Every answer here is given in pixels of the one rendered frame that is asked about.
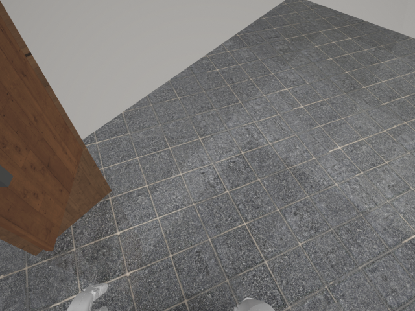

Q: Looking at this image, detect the handle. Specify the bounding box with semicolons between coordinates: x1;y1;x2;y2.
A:
0;165;13;187

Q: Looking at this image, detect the cupboard door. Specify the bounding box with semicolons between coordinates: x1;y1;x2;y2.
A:
0;16;83;251

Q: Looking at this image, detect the robot left hand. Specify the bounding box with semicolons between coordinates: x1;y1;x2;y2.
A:
67;283;108;311

